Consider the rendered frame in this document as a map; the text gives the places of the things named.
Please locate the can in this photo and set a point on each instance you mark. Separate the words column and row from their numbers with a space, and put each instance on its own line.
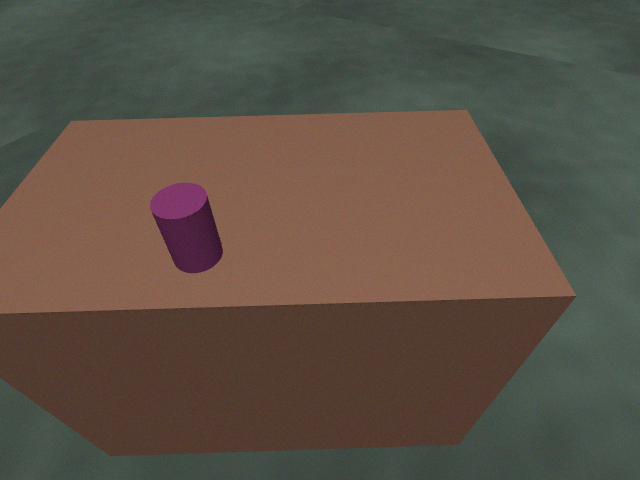
column 184, row 217

